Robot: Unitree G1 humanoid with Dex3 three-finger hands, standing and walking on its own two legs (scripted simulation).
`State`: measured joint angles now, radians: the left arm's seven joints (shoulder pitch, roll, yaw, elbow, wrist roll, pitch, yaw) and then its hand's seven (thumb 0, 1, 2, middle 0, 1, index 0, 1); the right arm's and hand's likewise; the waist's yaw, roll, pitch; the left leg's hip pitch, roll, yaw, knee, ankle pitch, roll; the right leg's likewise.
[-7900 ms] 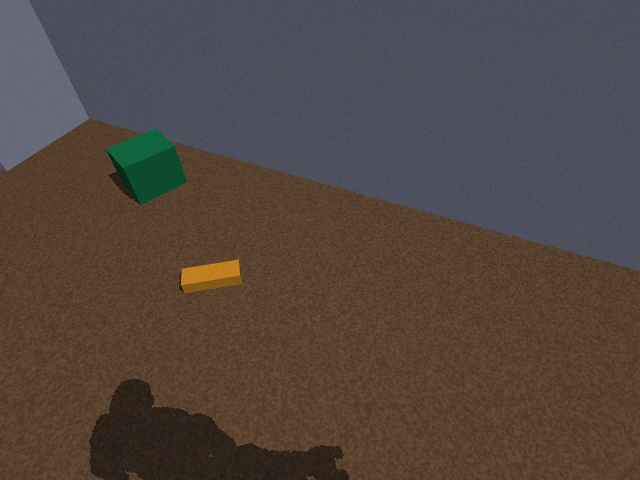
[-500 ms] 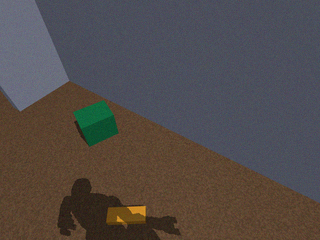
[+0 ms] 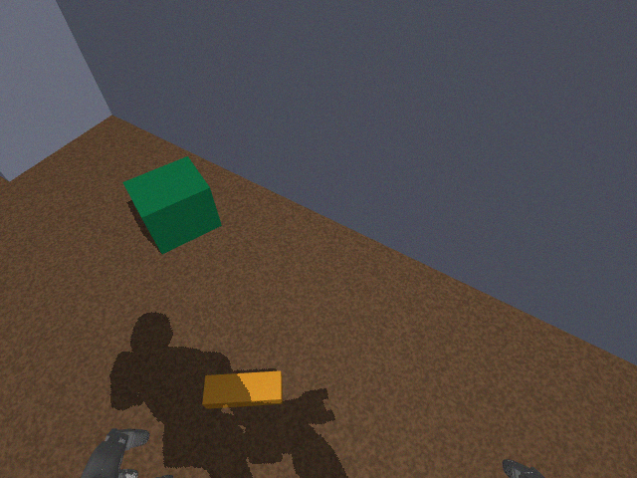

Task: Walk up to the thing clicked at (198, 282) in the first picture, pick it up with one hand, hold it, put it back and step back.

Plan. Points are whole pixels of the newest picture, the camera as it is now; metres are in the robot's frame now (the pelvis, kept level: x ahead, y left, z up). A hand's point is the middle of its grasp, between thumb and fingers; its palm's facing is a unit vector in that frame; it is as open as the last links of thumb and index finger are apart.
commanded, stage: rise first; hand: left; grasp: from above
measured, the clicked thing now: (243, 389) +0.44 +0.22 -0.73
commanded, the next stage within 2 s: none
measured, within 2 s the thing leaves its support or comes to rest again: neither
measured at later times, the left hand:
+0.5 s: hand out of the picture +0.13 +0.27 -0.23, palm faces -0.22 -0.84 -0.50, open 14.0 cm
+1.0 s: hand (187, 438) +0.26 +0.29 -0.44, palm faces -0.47 -0.35 -0.81, open 14.1 cm
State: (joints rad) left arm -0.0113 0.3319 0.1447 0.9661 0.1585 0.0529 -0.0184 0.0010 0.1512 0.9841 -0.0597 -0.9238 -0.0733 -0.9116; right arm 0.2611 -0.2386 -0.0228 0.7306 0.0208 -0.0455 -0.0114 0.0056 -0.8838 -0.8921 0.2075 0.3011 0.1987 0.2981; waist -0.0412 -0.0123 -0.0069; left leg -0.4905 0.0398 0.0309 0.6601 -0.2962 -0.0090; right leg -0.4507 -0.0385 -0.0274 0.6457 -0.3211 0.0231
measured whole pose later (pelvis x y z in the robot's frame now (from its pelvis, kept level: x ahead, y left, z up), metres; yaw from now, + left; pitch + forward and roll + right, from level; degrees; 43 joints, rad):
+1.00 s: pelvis -0.07 -0.01 -0.30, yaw -2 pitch +34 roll -3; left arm -0.42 0.53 0.14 0.91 0.85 -0.18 0.14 -0.01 -0.54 1.01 -0.08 -1.08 -0.08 -1.08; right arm 0.08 -0.28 -0.06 0.71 -0.04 -0.15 0.06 0.01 -0.90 -0.90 0.21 0.30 0.20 0.30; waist -0.03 0.01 -0.15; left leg -1.94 0.06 -0.07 1.99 -0.65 -0.02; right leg -1.87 -0.02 -0.04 1.98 -0.70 0.00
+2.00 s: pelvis -0.08 +0.00 -0.42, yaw -7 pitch +33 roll -7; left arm -0.85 0.75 0.15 1.37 1.27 -0.28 0.38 0.00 -0.53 0.99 -0.08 -1.02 -0.09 -1.01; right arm 0.09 -0.26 0.02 0.77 -0.16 -0.05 0.12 0.00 -0.91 -0.90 0.21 0.30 0.20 0.30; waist -0.18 -0.03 -0.04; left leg -2.31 0.06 -0.15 2.39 -0.66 -0.01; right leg -2.21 0.01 -0.07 2.34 -0.70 0.03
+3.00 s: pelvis -0.08 +0.00 -0.44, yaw -9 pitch +32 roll -9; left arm -0.91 0.83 0.17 1.46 1.29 -0.28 0.42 0.00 -0.55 1.02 -0.09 -1.01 -0.08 -1.02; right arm 0.11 -0.28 0.09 0.76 -0.19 -0.06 0.15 0.00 -0.90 -0.90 0.21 0.30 0.20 0.30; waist -0.24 -0.05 0.01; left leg -2.36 0.05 -0.19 2.46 -0.67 -0.02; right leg -2.24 0.02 -0.09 2.38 -0.70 0.04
